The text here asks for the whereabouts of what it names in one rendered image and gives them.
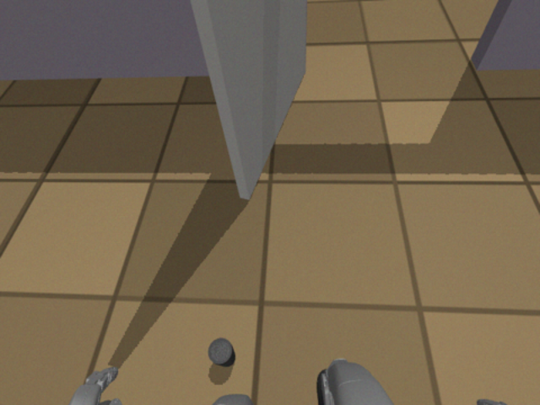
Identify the left robot hand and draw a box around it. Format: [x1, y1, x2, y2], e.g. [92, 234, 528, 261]
[68, 367, 122, 405]

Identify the cup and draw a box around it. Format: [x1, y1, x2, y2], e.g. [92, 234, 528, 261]
[208, 338, 235, 367]

